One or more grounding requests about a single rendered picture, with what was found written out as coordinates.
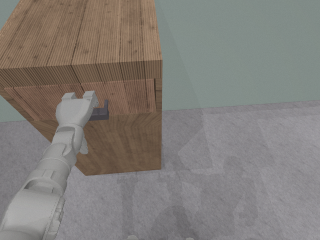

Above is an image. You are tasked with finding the left robot upper arm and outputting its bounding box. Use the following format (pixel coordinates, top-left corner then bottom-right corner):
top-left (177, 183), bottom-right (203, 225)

top-left (0, 188), bottom-right (66, 240)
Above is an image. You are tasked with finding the left robot forearm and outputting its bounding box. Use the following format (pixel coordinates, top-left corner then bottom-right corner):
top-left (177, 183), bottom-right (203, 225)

top-left (0, 123), bottom-right (84, 231)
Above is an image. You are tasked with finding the left robot hand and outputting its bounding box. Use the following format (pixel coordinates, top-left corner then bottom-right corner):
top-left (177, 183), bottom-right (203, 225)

top-left (55, 90), bottom-right (99, 154)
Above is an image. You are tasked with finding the drawer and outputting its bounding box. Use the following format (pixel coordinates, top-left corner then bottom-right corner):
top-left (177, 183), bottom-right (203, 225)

top-left (4, 78), bottom-right (155, 120)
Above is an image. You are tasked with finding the handle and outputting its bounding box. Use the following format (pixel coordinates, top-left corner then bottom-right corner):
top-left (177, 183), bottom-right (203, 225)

top-left (88, 99), bottom-right (109, 121)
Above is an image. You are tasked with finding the cabinet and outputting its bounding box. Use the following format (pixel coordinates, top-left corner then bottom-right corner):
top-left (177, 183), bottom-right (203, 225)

top-left (0, 0), bottom-right (163, 176)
